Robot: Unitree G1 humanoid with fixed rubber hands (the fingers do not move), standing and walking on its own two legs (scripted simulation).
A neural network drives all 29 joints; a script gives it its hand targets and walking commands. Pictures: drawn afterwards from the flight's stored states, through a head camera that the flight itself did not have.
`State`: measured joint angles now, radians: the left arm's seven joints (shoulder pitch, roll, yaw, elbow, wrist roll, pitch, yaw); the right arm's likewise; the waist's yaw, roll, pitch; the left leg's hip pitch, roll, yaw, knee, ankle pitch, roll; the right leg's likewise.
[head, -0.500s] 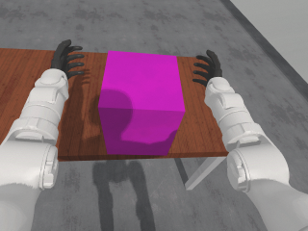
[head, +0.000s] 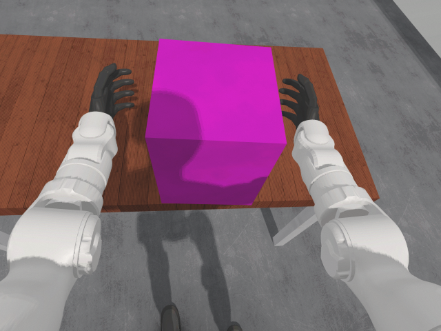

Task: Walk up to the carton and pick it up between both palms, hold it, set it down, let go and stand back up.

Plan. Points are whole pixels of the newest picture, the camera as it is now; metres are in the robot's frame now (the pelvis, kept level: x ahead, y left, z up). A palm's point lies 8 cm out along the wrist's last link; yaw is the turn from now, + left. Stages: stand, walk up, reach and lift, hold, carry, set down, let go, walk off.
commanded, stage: reach and lift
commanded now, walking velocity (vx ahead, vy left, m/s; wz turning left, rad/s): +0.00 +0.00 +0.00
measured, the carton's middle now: (211, 132) +0.49 +0.01 +0.01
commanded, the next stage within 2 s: none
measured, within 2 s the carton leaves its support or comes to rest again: neither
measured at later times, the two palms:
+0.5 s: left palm (130, 113) +0.49 +0.16 +0.06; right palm (289, 119) +0.49 -0.13 +0.06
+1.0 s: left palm (131, 118) +0.48 +0.16 +0.06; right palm (290, 122) +0.48 -0.13 +0.06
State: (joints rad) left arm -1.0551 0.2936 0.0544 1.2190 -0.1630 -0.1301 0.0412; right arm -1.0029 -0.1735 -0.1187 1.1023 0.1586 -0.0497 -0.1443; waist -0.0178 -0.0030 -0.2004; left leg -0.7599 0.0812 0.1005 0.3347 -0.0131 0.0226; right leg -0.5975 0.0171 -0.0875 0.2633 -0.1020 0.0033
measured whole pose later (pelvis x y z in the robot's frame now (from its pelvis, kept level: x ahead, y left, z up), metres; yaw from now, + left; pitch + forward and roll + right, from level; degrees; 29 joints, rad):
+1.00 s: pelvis +0.04 -0.02 +0.01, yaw +4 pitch +19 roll -1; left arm -0.90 -0.01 0.61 0.99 0.46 -0.19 -0.06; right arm -0.80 0.16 -0.61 0.80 -0.50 -0.20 -0.11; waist -0.01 -0.02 -0.10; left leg -0.50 0.04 0.07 0.14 0.02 0.00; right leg -0.36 0.00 -0.12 0.15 -0.13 -0.01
